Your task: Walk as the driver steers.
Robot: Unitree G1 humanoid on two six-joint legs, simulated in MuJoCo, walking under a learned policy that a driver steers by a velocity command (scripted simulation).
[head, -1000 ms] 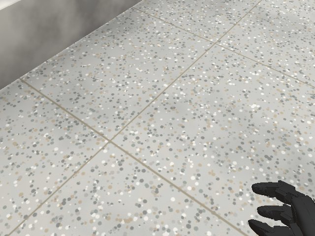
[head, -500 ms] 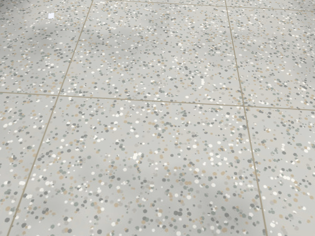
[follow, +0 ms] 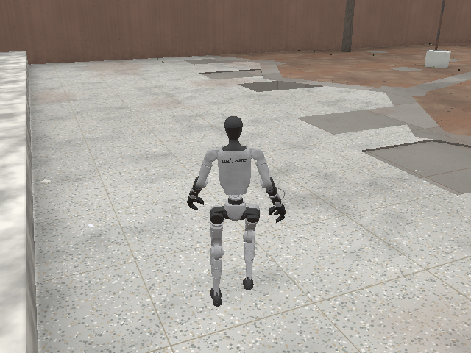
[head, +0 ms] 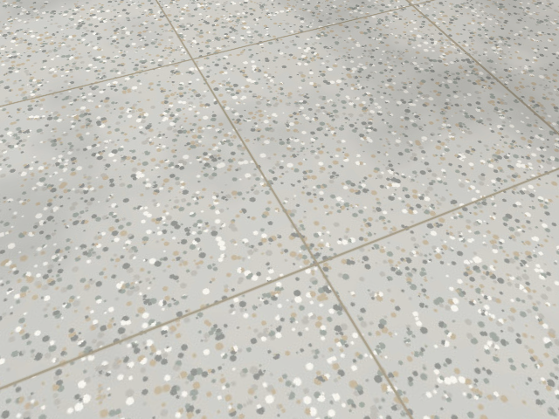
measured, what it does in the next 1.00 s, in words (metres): walks ahead, turning right: right foot, then left foot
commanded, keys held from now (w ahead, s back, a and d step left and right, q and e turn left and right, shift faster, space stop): e+shift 0.08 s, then shift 0.92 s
